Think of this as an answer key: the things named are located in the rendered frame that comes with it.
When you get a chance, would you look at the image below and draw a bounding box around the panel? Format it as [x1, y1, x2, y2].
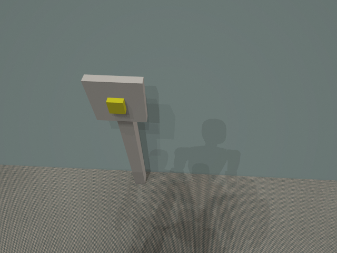
[81, 74, 147, 184]

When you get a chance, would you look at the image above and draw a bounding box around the button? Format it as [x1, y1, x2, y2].
[106, 98, 126, 114]

